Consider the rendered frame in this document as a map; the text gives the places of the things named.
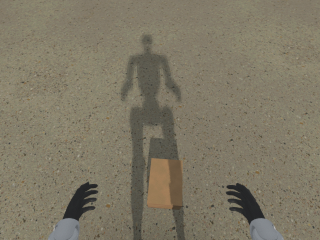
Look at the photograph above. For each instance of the robot right hand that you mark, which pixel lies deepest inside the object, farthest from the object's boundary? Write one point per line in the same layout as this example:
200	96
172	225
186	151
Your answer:
250	208

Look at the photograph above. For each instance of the left robot forearm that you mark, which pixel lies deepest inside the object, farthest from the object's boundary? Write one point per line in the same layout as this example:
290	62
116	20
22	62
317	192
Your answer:
66	229

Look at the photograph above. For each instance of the carton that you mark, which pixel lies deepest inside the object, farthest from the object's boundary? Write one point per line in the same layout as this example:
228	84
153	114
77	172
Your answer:
165	189

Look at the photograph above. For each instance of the right robot forearm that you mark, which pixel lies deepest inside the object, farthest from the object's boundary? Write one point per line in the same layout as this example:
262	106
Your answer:
263	229

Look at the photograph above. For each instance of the robot left hand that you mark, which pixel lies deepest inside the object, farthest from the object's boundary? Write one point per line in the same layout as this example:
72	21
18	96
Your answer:
75	207

